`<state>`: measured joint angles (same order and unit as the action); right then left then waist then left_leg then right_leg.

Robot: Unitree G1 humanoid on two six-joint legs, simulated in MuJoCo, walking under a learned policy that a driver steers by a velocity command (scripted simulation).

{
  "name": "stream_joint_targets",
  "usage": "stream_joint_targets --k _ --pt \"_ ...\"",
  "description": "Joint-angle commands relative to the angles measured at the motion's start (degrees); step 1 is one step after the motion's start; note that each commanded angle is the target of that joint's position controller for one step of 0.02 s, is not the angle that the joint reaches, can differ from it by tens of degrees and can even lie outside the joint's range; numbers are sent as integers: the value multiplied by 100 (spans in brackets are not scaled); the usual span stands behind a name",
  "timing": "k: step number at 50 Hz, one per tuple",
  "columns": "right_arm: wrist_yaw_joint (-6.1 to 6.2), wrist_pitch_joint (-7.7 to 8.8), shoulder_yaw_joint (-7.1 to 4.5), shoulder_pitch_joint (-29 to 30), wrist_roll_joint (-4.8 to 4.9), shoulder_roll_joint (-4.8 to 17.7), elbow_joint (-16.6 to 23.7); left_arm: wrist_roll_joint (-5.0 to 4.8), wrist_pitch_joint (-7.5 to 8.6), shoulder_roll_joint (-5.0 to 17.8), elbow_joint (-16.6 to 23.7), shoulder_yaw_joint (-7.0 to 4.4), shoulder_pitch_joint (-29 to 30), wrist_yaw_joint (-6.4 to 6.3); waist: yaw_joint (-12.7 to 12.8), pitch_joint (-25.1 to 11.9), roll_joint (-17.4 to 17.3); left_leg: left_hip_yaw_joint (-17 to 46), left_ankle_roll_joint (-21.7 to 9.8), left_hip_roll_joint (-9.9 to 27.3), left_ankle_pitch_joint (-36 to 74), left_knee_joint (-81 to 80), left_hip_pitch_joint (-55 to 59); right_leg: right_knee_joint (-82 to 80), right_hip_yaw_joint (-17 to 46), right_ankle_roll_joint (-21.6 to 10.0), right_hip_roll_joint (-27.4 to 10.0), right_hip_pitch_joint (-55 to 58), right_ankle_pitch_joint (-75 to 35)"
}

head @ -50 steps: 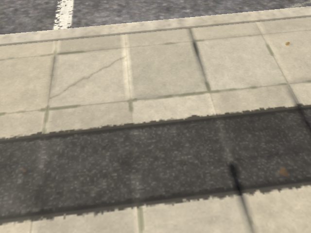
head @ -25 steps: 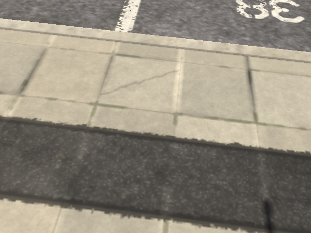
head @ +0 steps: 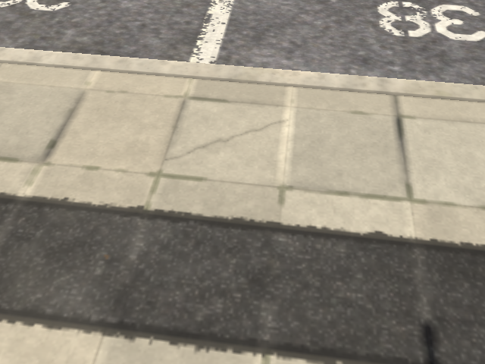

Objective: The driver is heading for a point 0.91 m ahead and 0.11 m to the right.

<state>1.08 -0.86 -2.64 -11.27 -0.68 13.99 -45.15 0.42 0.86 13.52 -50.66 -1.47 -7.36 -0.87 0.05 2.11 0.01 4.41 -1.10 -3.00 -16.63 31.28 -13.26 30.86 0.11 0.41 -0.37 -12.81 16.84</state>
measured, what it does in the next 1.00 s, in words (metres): stands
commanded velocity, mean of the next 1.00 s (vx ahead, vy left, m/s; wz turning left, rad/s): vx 0.00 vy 0.00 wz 0.01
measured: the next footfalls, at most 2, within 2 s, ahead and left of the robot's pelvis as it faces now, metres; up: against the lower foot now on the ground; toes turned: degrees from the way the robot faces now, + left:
right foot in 1.80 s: +0.43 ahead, -0.12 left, +0.00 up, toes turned -3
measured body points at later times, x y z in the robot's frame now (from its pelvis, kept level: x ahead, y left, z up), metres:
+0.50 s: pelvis +0.00 -0.01 +0.00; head +0.01 -0.01 +0.45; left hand +0.07 +0.25 -0.14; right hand +0.08 -0.26 -0.13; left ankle +0.00 +0.11 -0.73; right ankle +0.00 -0.12 -0.73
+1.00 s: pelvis +0.00 -0.01 +0.00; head +0.01 -0.01 +0.45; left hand +0.03 +0.24 -0.15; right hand +0.04 -0.26 -0.15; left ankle +0.00 +0.11 -0.73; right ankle +0.00 -0.12 -0.73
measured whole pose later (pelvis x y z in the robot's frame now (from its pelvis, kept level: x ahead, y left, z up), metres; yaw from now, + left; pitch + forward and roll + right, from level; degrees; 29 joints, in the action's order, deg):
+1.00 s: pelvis +0.00 -0.01 +0.00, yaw -1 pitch -2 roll +0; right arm 2.2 0.0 -1.1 -12.4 0.0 11.9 -61.1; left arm 0.1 0.7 12.0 -61.8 -0.6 -13.0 -2.1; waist 0.3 2.5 -0.1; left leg 4.1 0.0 -1.7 -14.9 28.0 -11.6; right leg 28.2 0.3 -0.6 0.6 -11.6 15.1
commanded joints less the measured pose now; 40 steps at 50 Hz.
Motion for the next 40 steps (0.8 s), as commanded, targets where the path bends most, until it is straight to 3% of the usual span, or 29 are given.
stream_joint_targets --k 1,21,40 --pt "36 87 -136 74 4 595 260 -4 61 683 202 -140 103 -20 34 -288 -73 395 -143 408 1081 -513 31 -487 310 -180 -302 93 -800" --pt "91 127 -83 -14 37 513 -578 -21 38 645 -585 -88 -191 -95 52 -113 -19 238 -96 353 1015 -683 142 -695 255 -167 -182 73 -635" --pt "122 126 15 -160 60 427 -1269 -26 25 511 -919 -30 -581 -131 41 -16 -12 117 -63 314 931 -780 94 -777 203 -187 -112 73 -652"
Keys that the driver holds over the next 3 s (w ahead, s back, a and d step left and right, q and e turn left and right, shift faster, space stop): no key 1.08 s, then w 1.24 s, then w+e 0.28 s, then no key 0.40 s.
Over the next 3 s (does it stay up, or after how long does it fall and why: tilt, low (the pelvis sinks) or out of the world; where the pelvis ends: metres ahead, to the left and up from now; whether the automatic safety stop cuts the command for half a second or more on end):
stays up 0.86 -0.03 0.00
